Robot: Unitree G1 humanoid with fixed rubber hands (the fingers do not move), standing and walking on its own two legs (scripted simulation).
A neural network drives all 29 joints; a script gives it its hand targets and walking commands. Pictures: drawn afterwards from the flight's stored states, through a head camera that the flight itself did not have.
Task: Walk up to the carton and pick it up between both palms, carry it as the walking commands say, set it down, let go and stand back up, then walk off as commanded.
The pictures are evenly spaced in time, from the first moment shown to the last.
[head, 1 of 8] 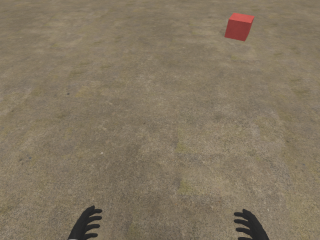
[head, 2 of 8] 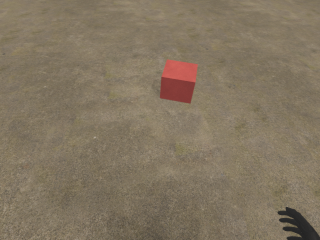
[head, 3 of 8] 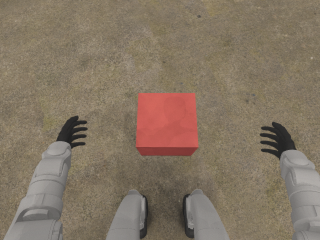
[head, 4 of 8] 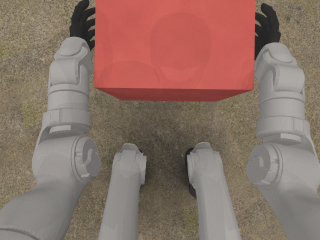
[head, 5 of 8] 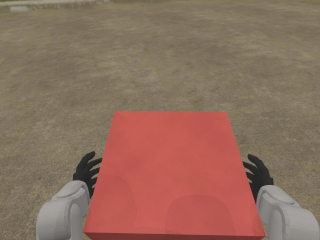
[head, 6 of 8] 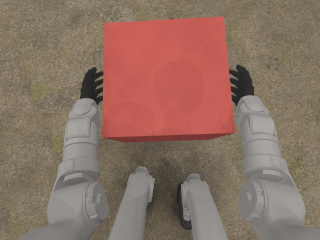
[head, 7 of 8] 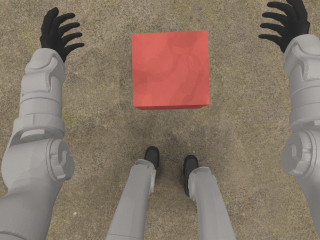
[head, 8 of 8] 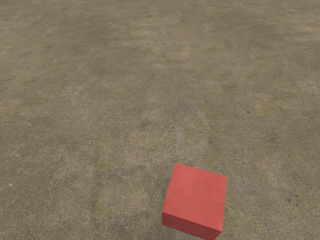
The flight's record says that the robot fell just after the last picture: no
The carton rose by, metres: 0.68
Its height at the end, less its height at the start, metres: +0.00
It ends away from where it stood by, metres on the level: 0.06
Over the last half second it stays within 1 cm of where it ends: yes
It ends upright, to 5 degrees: yes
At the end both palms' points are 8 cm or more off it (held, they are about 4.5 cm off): yes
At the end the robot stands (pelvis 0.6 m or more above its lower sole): yes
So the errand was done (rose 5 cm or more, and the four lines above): yes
